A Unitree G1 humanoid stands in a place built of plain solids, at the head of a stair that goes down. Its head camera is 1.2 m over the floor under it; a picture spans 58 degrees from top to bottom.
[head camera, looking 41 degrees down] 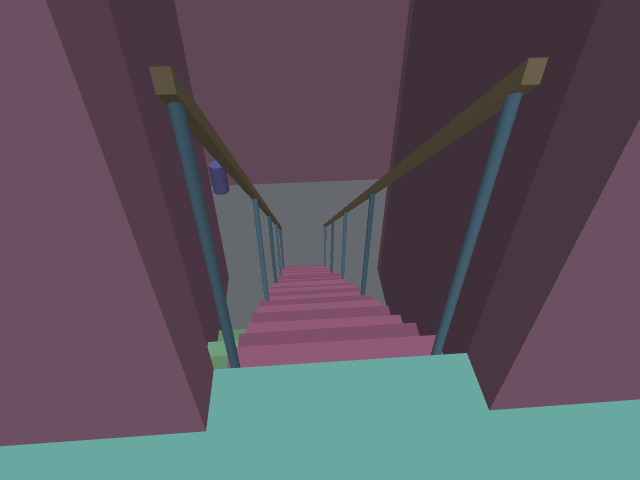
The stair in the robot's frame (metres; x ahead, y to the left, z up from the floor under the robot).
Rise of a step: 0.20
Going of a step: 0.22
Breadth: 0.81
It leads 4 degrees to the left of straight ahead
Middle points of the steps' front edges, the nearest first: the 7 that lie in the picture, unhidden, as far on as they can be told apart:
0.79 -0.07 0.00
1.01 -0.05 -0.20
1.23 -0.04 -0.40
1.45 -0.02 -0.61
1.67 -0.01 -0.80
1.89 0.01 -0.99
2.11 0.03 -1.20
